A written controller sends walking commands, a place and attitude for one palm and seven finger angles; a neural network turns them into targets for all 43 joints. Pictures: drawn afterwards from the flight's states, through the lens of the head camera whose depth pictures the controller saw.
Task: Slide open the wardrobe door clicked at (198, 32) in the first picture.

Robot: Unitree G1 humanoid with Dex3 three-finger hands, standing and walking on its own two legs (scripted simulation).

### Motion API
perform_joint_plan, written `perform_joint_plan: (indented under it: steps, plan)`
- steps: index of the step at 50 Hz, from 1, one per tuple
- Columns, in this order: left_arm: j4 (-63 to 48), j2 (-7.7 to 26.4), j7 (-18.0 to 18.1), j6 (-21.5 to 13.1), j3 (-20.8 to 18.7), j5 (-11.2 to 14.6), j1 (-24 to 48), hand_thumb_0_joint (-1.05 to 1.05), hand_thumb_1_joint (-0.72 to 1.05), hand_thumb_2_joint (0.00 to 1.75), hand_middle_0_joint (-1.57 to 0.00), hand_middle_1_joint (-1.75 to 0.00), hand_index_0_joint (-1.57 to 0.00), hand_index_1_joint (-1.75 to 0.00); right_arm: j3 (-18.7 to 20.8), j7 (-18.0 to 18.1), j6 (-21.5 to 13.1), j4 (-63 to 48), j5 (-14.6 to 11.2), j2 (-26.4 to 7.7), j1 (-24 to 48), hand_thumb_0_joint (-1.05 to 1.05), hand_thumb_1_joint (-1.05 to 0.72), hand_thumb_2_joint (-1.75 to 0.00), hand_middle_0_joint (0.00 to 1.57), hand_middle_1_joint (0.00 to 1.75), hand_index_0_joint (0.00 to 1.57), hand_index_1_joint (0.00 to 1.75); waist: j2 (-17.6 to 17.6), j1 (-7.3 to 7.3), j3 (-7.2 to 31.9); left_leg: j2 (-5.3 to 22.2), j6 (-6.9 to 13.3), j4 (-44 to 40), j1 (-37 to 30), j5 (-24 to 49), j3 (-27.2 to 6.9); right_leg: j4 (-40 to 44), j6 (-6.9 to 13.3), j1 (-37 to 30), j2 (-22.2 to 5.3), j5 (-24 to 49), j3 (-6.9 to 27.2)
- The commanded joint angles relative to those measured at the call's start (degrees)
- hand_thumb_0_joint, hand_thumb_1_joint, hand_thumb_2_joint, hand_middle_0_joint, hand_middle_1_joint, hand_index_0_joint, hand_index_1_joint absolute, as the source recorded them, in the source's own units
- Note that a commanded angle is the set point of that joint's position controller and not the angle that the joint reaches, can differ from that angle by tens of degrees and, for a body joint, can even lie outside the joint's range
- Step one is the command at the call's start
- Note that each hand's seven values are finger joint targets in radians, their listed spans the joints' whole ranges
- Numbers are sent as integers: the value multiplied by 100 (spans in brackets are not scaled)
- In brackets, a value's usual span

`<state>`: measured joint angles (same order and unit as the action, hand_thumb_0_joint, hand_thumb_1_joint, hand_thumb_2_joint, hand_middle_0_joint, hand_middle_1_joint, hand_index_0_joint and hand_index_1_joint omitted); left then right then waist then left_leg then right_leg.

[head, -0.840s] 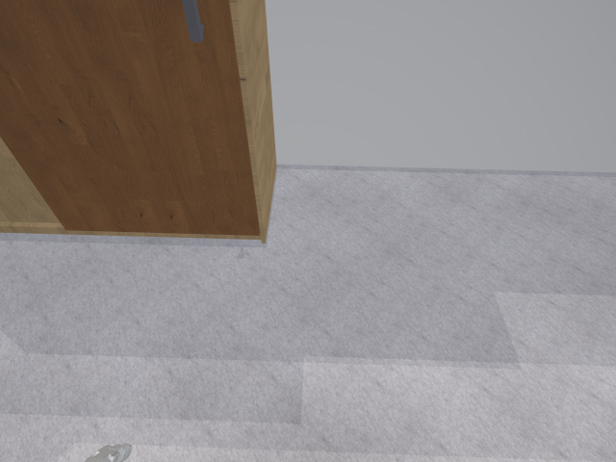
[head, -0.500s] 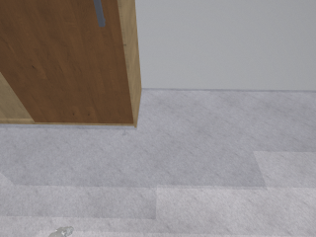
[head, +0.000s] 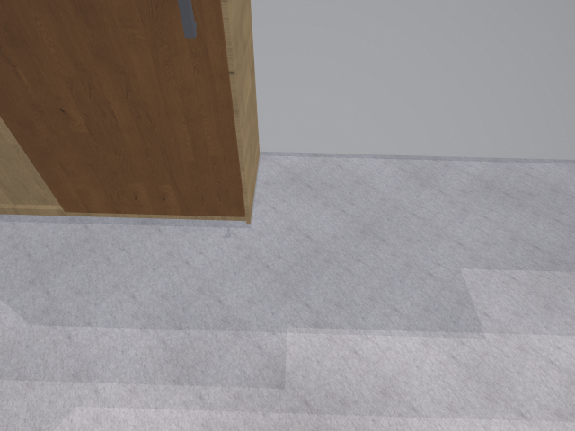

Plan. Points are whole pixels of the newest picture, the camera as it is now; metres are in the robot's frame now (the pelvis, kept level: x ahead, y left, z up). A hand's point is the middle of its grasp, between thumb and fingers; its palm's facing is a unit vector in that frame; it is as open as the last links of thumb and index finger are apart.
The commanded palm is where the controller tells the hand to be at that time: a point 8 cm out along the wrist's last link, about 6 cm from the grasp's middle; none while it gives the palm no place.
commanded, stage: look at it before walking up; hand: right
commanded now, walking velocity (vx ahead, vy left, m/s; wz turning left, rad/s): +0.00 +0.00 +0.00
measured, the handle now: out of the picture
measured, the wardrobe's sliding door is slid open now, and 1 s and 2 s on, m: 0.00 0.00 0.00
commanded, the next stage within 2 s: walk to a spot facing it in 0.60 s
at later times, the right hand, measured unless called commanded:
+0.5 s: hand out of the picture +0.08 -0.24 -0.16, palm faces -0.03 +0.95 -0.32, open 7.4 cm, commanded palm none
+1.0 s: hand out of the picture +0.08 -0.20 -0.18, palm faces -0.11 +0.96 -0.27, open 7.4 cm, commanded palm none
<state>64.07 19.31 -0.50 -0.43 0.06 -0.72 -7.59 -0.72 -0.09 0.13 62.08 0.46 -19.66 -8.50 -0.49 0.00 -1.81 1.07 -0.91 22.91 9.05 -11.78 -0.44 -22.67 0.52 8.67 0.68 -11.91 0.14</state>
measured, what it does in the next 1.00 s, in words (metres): stands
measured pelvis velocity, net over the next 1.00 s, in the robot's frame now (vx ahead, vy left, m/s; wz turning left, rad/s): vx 0.00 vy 0.01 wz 0.13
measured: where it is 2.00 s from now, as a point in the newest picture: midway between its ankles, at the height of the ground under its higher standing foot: outside the picture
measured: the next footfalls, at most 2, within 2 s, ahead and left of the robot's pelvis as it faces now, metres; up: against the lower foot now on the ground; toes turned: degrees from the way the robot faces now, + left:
right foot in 1.52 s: +0.03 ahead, -0.13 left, +0.00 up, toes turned +23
left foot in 1.96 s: -0.08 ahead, +0.14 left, +0.00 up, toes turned +47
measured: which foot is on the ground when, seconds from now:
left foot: down 0.00-1.00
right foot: down 0.00-1.00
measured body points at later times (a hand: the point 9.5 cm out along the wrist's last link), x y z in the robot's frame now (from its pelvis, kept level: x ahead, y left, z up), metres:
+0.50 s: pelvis +0.01 +0.01 +0.00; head +0.01 +0.00 +0.45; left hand +0.09 +0.30 -0.13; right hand +0.08 -0.29 -0.13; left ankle +0.01 +0.13 -0.74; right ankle +0.01 -0.11 -0.74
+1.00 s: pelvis +0.00 +0.01 -0.01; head +0.02 +0.01 +0.43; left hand +0.06 +0.28 -0.15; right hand +0.08 -0.25 -0.16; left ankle +0.01 +0.13 -0.74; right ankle +0.01 -0.11 -0.74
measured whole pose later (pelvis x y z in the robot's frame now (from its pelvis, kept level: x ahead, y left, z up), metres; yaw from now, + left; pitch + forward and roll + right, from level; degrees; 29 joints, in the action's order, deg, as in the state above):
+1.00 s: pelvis +0.00 +0.01 -0.01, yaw +7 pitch -1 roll -1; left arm 56.9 14.2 0.9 1.1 -1.3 -1.0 -7.1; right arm 1.1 -0.5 3.7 56.0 0.8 -16.0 -11.7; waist -1.7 1.2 -3.6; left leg -1.6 -0.1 37.1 18.2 -17.2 -4.7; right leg -31.7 -0.5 12.6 -2.2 -17.7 -6.5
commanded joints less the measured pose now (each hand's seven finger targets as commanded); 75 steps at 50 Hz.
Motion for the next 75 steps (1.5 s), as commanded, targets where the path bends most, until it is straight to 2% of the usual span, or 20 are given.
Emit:
perform_joint_plan:
  steps: [1,36,40,43,47,50,51,52,53,54,55,56,57,59,61,68,71,73,74,75]
  plan:
    - [-369,1175,90,-149,-217,30,353,0,90,90,-20,-30,-20,-30,245,84,-162,-360,20,-1152,262,0,-90,-90,20,30,20,30,12,6,249,596,248,-430,11,233,-561,493,144,61,-692,415,631]
    - [-372,1198,126,-154,-194,36,435,0,90,90,-20,-30,-20,-30,267,85,-178,-361,16,-1181,269,0,-90,-90,20,30,20,30,31,12,398,591,270,-433,-165,1092,-585,454,89,-284,-763,1036,485]
    - [-437,499,181,-12,-141,14,-3,0,90,90,-20,-30,-20,-30,214,110,54,-448,22,-547,-69,0,-90,-90,20,30,20,30,-22,-34,315,527,219,13,218,1600,-722,-18,-39,-250,-805,1085,100]
    - [-677,595,221,63,-269,11,-141,0,90,90,-20,-30,-20,-30,295,90,153,-696,48,-559,-200,0,-90,-90,20,30,20,30,30,-43,363,382,235,458,550,1643,-777,-262,29,-215,-958,1006,32]
    - [-1011,685,242,99,-414,-9,-61,0,90,90,-20,-30,-20,-30,382,17,228,-1024,65,-418,-276,0,-90,-90,20,30,20,30,574,-32,213,-6,148,1424,1133,853,-571,-94,298,62,-1422,523,301]
    - [-1231,703,223,56,-483,-23,195,0,90,90,-20,-30,-20,-30,459,-31,287,-1170,59,-184,-509,0,-90,-90,20,30,20,30,1220,131,147,-60,6,2851,1120,-1541,-64,184,872,586,-2187,1081,587]
    - [-1314,663,229,52,-495,-42,320,0,90,90,-20,-30,-20,-30,501,-49,279,-1195,63,-147,-634,0,-90,-90,20,30,20,30,1102,231,95,89,33,2676,869,-1612,-104,-59,838,823,-2196,1266,415]
    - [-1370,653,227,63,-505,-51,464,0,90,90,-20,-30,-20,-30,524,-65,243,-1152,67,-115,-969,0,-90,-90,20,30,20,30,835,421,160,127,54,2026,477,-1196,-74,-643,619,967,-2004,1243,112]
    - [-1430,572,210,112,-513,-38,507,0,90,90,-20,-30,-20,-30,568,-62,177,-1070,109,-238,-1325,0,-90,-90,20,30,20,30,41,575,203,202,111,893,129,37,-266,-1771,214,1266,-1496,674,-397]
    - [-1578,49,183,153,-444,10,254,0,90,90,-20,-30,-20,-30,680,30,71,-1115,195,-866,-1380,0,-90,-90,20,30,20,30,-2087,454,139,1627,548,-314,-158,1385,-2760,-3523,-345,2495,-403,-1615,-935]
    - [-1677,122,196,179,-432,21,380,0,90,90,-20,-30,-20,-30,638,84,91,-1178,80,-878,-1477,0,-90,-90,20,30,20,30,-1413,507,212,2002,1149,-715,283,1576,-3240,-4175,-326,2411,-266,-2167,-57]
    - [-1630,52,193,199,-455,28,451,0,90,90,-20,-30,-20,-30,665,108,106,-1264,94,-830,-1154,0,-90,-90,20,30,20,30,-1199,354,114,1751,1204,-798,572,651,-3296,-4512,-288,2461,-337,-1894,250]
    - [-1576,124,181,186,-470,12,371,0,90,90,-20,-30,-20,-30,640,110,100,-1348,85,-657,-785,0,-90,-90,20,30,20,30,-1019,218,-37,1540,1200,-767,684,257,-3019,-4567,-291,2508,-434,-1487,336]
    - [-1424,43,157,163,-467,-19,114,0,90,90,-20,-30,-20,-30,604,108,65,-1425,72,-430,-551,0,-90,-90,20,30,20,30,-551,49,225,1165,1066,-516,505,767,-2334,-4334,-373,2253,-484,-972,206]
    - [-1391,-32,178,166,-449,-12,66,0,90,90,-20,-30,-20,-30,620,102,51,-1374,71,-395,-712,0,-90,-90,20,30,20,30,-561,118,513,1035,1064,-361,212,1198,-2159,-3980,-423,2110,-407,-972,111]
    - [-1547,-166,229,123,-433,53,221,0,90,90,-20,-30,-20,-30,720,81,128,-1285,110,-459,-916,0,-90,-90,20,30,20,30,-814,284,653,876,1130,-293,-59,1381,-2516,-2558,-395,1717,-214,-1266,11]
    - [-1537,-150,264,78,-427,90,-92,0,90,90,-20,-30,-20,-30,752,74,187,-1367,125,-544,-638,0,-90,-90,20,30,20,30,-900,138,706,795,1039,-215,224,1447,-2705,-1596,-287,1124,-96,-1293,22]
    - [-1420,-117,292,31,-429,109,-539,0,90,90,-20,-30,-20,-30,736,64,219,-1418,96,-500,-408,0,-90,-90,20,30,20,30,-866,-71,761,537,717,-62,869,1015,-2639,-480,-216,142,-25,-645,-56]
    - [-1364,48,324,-14,-465,97,-858,0,90,90,-20,-30,-20,-30,713,47,240,-1507,66,-375,-251,0,-90,-90,20,30,20,30,-534,-258,771,220,453,277,1640,254,-2325,73,-81,-673,-352,-563,177]
    - [-1427,533,330,-53,-542,22,-886,0,90,90,-20,-30,-20,-30,654,-12,261,-1652,20,-8,-240,0,-90,-90,20,30,20,30,1015,-290,607,-538,151,1392,2775,-955,-1477,922,301,-1131,-1615,-1169,1591]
